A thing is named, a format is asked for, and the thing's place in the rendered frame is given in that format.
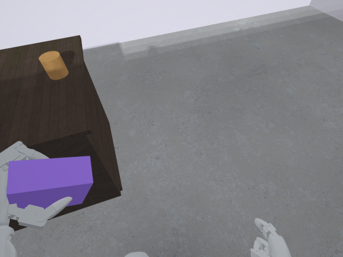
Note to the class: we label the sponge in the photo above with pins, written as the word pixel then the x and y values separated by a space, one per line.
pixel 42 182

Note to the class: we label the table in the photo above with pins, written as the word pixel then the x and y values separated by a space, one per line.
pixel 58 118

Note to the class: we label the robot left hand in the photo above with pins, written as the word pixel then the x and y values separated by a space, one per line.
pixel 32 216

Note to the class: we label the robot right hand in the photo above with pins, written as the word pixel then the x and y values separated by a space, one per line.
pixel 275 247

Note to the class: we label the robot left forearm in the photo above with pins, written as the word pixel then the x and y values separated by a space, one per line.
pixel 6 247

